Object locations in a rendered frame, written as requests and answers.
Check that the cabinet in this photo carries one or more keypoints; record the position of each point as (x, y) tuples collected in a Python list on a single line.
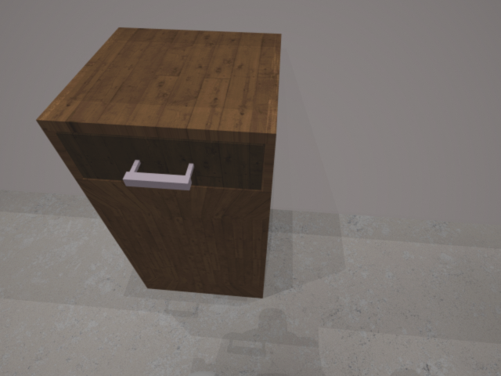
[(180, 84)]

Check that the handle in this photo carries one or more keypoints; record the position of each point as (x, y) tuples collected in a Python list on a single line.
[(161, 181)]

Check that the drawer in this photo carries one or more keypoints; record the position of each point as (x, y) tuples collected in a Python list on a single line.
[(216, 163)]

